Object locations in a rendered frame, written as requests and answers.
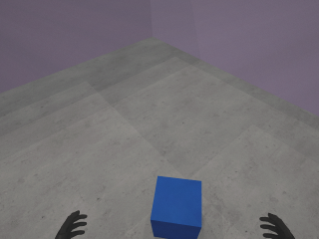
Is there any robot left hand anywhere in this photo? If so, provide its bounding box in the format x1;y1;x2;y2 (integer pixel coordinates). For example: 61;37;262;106
55;210;88;239

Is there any carton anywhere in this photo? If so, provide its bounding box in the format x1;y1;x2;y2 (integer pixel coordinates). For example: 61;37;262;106
151;176;202;239

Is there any robot right hand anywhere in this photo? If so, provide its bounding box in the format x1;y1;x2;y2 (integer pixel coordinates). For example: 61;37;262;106
259;213;295;239

